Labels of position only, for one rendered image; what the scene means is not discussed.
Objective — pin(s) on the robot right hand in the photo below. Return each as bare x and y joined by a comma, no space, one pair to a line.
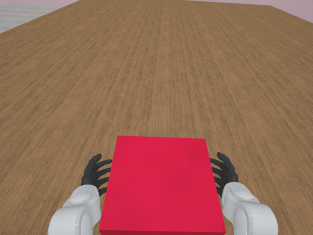
227,173

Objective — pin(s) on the robot left forearm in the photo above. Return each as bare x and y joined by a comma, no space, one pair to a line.
79,213

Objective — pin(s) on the robot left hand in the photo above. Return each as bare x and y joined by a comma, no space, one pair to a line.
91,173

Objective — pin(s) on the robot right forearm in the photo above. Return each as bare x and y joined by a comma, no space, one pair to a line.
245,212

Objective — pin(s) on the carton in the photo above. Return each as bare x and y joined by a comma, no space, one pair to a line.
161,186

